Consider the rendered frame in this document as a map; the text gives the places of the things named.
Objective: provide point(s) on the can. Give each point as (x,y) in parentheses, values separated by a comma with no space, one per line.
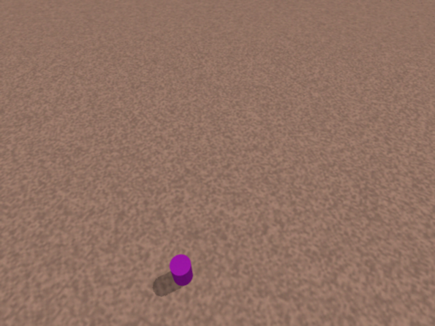
(181,269)

